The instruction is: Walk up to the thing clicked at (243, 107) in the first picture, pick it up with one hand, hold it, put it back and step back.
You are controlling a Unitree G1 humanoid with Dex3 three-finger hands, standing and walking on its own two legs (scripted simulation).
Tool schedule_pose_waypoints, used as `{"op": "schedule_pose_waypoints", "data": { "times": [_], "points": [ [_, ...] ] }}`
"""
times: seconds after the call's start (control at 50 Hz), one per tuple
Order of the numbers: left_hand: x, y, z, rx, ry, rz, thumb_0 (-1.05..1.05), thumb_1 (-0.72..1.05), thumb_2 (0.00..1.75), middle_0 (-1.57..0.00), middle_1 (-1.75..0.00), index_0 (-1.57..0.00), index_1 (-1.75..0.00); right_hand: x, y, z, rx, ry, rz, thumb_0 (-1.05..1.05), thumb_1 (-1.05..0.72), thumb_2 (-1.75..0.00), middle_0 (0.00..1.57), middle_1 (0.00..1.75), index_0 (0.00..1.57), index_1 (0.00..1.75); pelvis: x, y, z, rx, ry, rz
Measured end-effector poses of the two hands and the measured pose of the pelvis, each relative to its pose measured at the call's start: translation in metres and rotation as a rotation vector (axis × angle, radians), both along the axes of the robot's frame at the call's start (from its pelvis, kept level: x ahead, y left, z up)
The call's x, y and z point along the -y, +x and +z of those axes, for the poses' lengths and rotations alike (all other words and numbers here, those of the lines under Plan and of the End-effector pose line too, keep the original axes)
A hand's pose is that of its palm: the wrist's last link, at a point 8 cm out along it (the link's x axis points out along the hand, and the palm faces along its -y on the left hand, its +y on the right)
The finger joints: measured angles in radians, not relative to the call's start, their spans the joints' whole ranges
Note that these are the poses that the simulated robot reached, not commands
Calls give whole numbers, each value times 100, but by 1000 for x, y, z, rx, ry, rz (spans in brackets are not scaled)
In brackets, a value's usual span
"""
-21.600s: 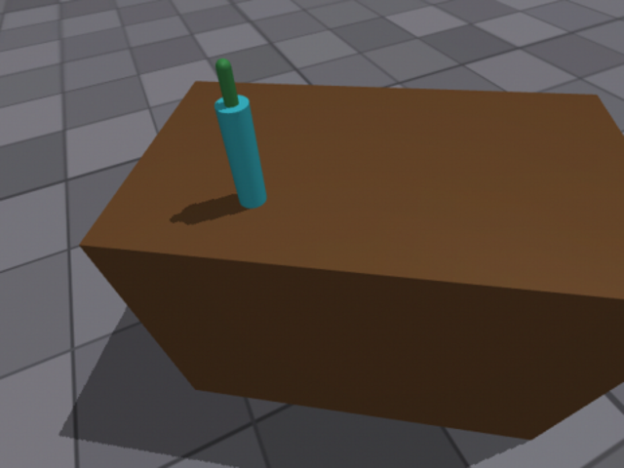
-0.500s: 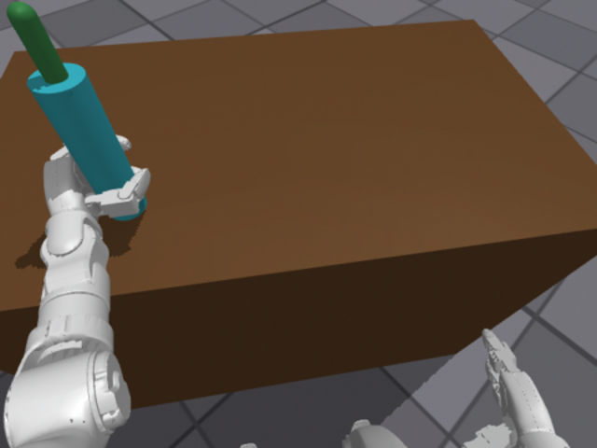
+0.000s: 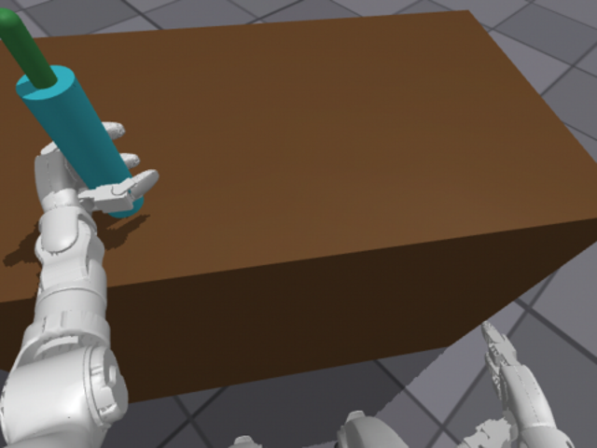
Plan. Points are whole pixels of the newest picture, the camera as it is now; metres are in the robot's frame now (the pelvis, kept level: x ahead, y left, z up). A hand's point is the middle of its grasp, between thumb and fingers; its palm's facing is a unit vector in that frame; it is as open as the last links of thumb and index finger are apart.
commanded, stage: open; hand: left
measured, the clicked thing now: (79, 132) +0.48 +0.22 +0.17
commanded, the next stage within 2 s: withdraw in 0.18 s
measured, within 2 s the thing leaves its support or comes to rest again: neither
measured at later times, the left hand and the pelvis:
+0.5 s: hand (86, 148) +0.49 +0.23 +0.13, palm faces +0.24 -0.97 +0.03, open 17.4 cm; pelvis +0.00 +0.00 +0.00, yaw +0 degrees
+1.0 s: hand out of the picture +0.43 +0.31 +0.21, palm faces +0.33 -0.92 -0.22, open 17.5 cm; pelvis +0.01 +0.00 +0.02, yaw +1 degrees
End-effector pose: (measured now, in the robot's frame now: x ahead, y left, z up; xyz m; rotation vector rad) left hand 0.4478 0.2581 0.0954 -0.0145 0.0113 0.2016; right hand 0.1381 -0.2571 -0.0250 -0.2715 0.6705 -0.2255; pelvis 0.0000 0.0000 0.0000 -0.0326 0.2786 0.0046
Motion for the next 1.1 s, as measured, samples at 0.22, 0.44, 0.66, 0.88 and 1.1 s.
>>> {"op": "schedule_pose_waypoints", "data": {
  "times": [0.22,0.44,0.66,0.88,1.1],
  "points": [
    [-2,0,-1,-6,-11,5,-1,-48,27,-53,-41,-53,-41,-1,-4,0,0,1,-4,-1,50,-5,6,5,5,5,-1,-2,-1,-2,1,-2],
    [-10,3,11,20,-3,25,-2,-59,6,-19,-11,-19,-11,2,-2,9,17,-22,-16,-1,52,-5,6,6,5,5,-3,-2,0,4,-2,-3],
    [-45,13,101,83,45,47,-2,-60,3,-8,-4,-8,-3,6,-1,17,32,2,-60,-1,52,-5,6,5,5,5,-5,11,13,42,-5,-6],
    [-76,-25,130,1,124,44,-2,-58,1,-7,-2,-8,-1,-13,12,0,16,100,-9,-1,55,-5,5,6,5,5,-6,16,22,92,5,1],
    [-129,-72,136,-27,264,272,-2,-54,3,-5,-4,-6,-4,-13,9,7,0,96,49,-1,58,-4,6,6,5,6,1,6,27,139,19,13]
  ]
}}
